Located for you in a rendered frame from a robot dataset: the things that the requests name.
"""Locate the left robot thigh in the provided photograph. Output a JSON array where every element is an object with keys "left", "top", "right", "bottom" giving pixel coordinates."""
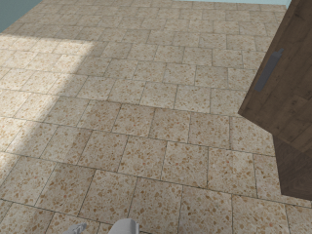
[{"left": 107, "top": 218, "right": 139, "bottom": 234}]

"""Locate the handle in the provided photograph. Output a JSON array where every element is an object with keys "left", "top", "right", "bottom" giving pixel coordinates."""
[{"left": 253, "top": 48, "right": 285, "bottom": 92}]

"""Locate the cupboard door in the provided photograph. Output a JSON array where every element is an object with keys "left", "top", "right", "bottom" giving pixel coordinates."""
[{"left": 237, "top": 0, "right": 312, "bottom": 158}]

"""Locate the robot left hand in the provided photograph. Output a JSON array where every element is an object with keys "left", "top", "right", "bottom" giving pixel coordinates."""
[{"left": 62, "top": 222, "right": 87, "bottom": 234}]

